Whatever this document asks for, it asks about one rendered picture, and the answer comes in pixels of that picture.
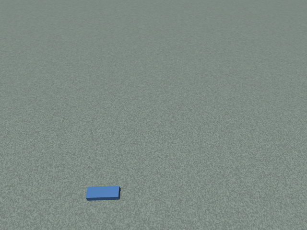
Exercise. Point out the carton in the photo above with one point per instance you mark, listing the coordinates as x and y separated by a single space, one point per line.
103 193

